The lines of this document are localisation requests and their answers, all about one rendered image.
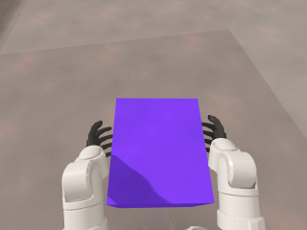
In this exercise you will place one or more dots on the robot left hand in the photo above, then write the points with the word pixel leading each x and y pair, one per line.
pixel 93 137

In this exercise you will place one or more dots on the robot left forearm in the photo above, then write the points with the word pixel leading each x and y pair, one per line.
pixel 82 191

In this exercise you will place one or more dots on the carton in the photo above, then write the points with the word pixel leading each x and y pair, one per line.
pixel 158 155

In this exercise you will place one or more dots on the robot right hand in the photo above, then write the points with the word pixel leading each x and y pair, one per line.
pixel 218 130

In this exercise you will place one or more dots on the robot right forearm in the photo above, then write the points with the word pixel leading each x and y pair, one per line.
pixel 237 186

